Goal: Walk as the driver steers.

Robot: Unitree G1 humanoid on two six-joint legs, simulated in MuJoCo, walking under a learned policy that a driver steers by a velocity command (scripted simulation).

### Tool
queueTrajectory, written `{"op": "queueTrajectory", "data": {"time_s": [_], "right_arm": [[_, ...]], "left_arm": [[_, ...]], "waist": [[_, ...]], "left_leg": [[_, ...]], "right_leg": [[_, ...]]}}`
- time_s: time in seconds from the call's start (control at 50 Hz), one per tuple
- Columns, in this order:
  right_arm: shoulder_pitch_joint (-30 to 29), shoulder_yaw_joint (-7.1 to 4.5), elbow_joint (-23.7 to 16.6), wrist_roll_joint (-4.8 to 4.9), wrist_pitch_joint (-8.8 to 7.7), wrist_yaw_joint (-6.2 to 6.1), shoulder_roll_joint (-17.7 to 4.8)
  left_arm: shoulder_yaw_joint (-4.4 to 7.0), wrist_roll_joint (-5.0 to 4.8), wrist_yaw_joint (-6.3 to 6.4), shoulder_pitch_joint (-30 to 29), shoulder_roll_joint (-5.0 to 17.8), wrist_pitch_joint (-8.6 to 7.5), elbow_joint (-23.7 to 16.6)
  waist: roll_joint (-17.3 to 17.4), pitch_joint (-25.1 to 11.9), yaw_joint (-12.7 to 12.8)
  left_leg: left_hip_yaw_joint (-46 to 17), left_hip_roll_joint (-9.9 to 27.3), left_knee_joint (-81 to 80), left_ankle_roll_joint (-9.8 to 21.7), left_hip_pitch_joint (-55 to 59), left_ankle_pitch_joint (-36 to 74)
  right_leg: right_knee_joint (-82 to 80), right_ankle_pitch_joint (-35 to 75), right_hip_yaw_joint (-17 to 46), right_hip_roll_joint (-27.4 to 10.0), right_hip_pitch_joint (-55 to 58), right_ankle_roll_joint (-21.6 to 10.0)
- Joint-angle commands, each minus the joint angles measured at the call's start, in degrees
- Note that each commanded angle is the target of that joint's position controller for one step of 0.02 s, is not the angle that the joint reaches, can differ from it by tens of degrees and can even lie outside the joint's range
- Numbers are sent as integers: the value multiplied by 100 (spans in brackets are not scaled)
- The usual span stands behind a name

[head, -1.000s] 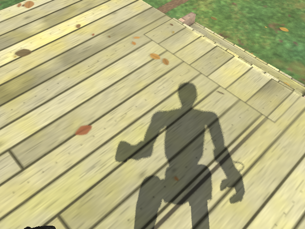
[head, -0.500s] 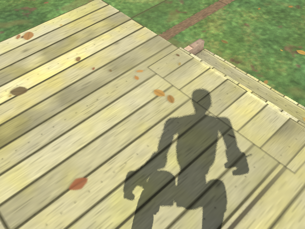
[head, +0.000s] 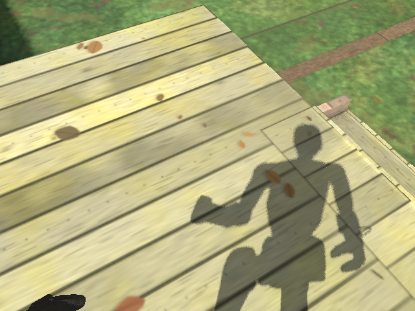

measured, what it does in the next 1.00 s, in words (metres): walks ahead: right foot, then left foot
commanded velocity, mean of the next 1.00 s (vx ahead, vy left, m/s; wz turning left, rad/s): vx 0.30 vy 0.00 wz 0.08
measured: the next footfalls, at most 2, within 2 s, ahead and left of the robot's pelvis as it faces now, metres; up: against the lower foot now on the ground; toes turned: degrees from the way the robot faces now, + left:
right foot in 0.20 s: +0.30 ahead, -0.14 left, +0.00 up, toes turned +12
left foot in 0.62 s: +0.44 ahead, +0.17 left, +0.00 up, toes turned +12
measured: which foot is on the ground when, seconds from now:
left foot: down 0.00-0.22, up 0.24-0.60, down 0.62-1.00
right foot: up 0.00-0.18, down 0.20-0.64, up 0.66-1.00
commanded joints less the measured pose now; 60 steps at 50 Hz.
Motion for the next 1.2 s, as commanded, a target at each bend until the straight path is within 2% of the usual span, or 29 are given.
{"op": "queueTrajectory", "data": {"time_s": [0.02,0.14,0.18,0.2,0.22,0.24,0.26,0.28,0.34,0.38,0.46,0.54,0.6,0.62,0.64,0.66,0.68,0.7,0.74,0.78,0.86,0.94,1.0,1.02,1.04,1.06,1.08,1.12,1.2], "right_arm": [[-92,-277,-411,46,-50,-98,-1007],[242,-297,-343,59,73,-136,-977],[48,-273,-439,51,92,-136,-868],[-80,-187,-555,13,60,-111,-622],[349,-86,-695,32,16,-113,-301],[721,-45,-764,99,-14,-122,-432],[461,-169,-683,129,2,-112,-936],[-51,-204,-767,75,44,-102,-1037],[-349,-216,-931,40,108,-22,-761],[-356,-147,-948,50,133,-3,-498],[-714,13,-987,-124,25,8,-194],[-1365,-2,-1069,-86,-88,102,-315],[-1009,-126,-956,-149,-135,85,-554],[-747,-208,-909,-216,-143,26,-794],[-270,-306,-958,-375,-118,-73,-1280],[-198,-296,-1003,-399,2,-96,-1332],[-99,-254,-996,-276,102,-69,-1066],[-330,-200,-962,-189,139,-63,-892],[-960,-115,-917,-141,182,-86,-642],[-1395,-151,-880,-252,177,-108,-691],[-1607,-196,-750,-221,141,-196,-710],[-1493,-274,-565,-117,224,-232,-912],[-1464,-284,-408,24,310,-232,-894],[-1201,-251,-272,5,349,-219,-702],[-988,-164,-364,-224,369,-177,-371],[-1625,-215,-629,-221,355,-238,-589],[-1845,-274,-640,-129,362,-277,-754],[-1543,-339,-411,-143,404,-361,-786],[-1336,-339,-355,-122,349,-345,-677]], "left_arm": [[35,-37,-38,-470,246,-72,-420],[141,-139,-190,-832,537,-224,-584],[247,-130,-166,-168,680,-282,-430],[335,-35,-125,536,897,-306,-343],[455,82,-72,1365,1366,-284,-261],[461,-38,-113,1671,1295,-201,-76],[337,-118,-98,1429,817,-157,-185],[267,-91,-69,1201,614,-93,-226],[158,-14,-63,730,394,-55,-145],[173,-44,-93,786,444,-106,2],[209,-99,-113,635,711,-67,244],[256,-248,-97,1112,960,99,505],[235,-311,-63,1052,927,163,542],[183,-265,-64,1141,750,136,536],[52,-91,-72,1208,395,83,347],[-76,-123,-65,1997,124,104,435],[79,-235,-49,1946,703,203,521],[148,-287,-19,1588,830,312,423],[184,-211,110,1409,735,588,417],[187,-184,186,1556,561,790,377],[153,-127,140,1193,371,855,109],[182,-129,-26,921,512,865,-124],[266,-88,-100,1233,581,871,-48],[339,-44,-69,1362,781,863,-32],[483,-45,55,1356,1471,850,-195],[479,128,7,1286,1678,753,-384],[438,184,-36,1194,1511,629,-391],[340,-46,7,613,1130,541,-468],[239,-90,134,554,892,576,-576]], "waist": [[608,-302,0],[791,-257,-67],[899,-483,332],[728,-1062,688],[-328,-1933,768],[-1746,-2237,668],[-995,-1473,765],[-525,-877,807],[-462,-129,442],[-473,-85,374],[-288,-162,243],[-407,-411,530],[-417,-647,202],[-316,-821,105],[493,-1500,-3],[1697,-2366,101],[1301,-2518,-90],[1070,-1943,-24],[910,-1136,248],[1089,-795,511],[999,-737,497],[1023,-832,405],[800,-758,583],[220,-527,559],[-1664,-354,288],[-1696,-370,635],[-1098,-397,671],[-586,-427,344],[-575,-775,246]], "left_leg": [[-901,1099,-557,751,-289,1185],[-1831,1370,155,609,473,712],[-1872,1171,728,417,404,1113],[-1576,912,1726,217,-47,1132],[-811,228,3586,-194,-1627,-220],[-459,165,4853,-372,-2973,-2405],[-535,535,5386,-436,-3443,-2043],[-318,729,5517,-477,-3477,-1558],[-147,1145,4971,-490,-2969,-900],[-52,1175,4629,-528,-2813,-787],[327,1070,2889,-653,-2131,-46],[486,689,1504,-664,-1447,904],[480,540,464,-417,-376,1557],[357,780,331,-244,368,2414],[-587,2000,902,213,1809,5008],[-1772,3387,1042,1212,2868,5934],[-1816,3178,794,1268,2508,4814],[-1417,2875,583,1087,2103,3767],[-841,2505,46,832,823,2106],[-289,2295,-409,783,-315,1382],[325,2309,-512,749,-552,1099],[420,2547,-355,687,-258,952],[756,2336,301,183,-410,171],[1111,2001,1073,-244,-822,-483],[1756,1126,2981,-924,-2202,-2128],[800,593,4103,-974,-2849,-2858],[386,688,4574,-864,-2915,-2461],[192,837,4549,-787,-2932,-1513],[169,654,4480,-921,-2544,-827]], "right_leg": [[-1104,1045,-216,347,714,89],[-2095,558,-44,596,1125,-128],[-2472,490,-163,595,2116,-376],[-2288,512,242,45,3377,-683],[-2254,188,1930,-1219,5478,-1401],[-2737,-1025,3884,-2030,6117,-1945],[-2941,-1826,3523,-1868,5522,-1762],[-3009,-1647,2680,-1605,4820,-1523],[-3490,-440,1260,-1025,3304,-1306],[-3725,9,832,-930,3007,-1409],[-3518,2783,-64,-671,2730,-1488],[-3085,2859,-98,-555,3078,-1274],[-2345,2300,141,-460,3074,-949],[-1844,1966,54,-175,2776,-720],[-511,29,-192,268,1775,-380],[1132,-3381,-270,612,645,-67],[1833,-3481,62,462,464,15],[2132,-3175,-49,319,53,49],[2013,-2496,-145,82,166,196],[1921,-1958,-356,114,861,279],[815,-1317,-477,15,1313,114],[-110,-1128,-658,62,1752,-110],[-1407,-526,-928,370,2572,-478],[-2102,32,-469,253,2875,-719],[-2679,1734,1598,-1202,3448,-1361],[-3070,1666,2535,-1753,2955,-2250],[-3153,1100,2223,-1486,2864,-2151],[-2991,626,1580,-980,2912,-1540],[-2825,1316,1265,-657,3046,-1458]]}}
Velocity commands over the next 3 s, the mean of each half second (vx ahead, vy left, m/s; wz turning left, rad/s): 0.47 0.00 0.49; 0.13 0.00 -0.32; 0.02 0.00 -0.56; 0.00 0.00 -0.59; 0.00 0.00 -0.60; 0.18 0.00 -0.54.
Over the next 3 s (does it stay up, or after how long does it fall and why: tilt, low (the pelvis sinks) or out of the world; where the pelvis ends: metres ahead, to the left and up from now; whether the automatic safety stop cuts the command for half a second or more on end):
stays up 0.34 -0.09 -0.01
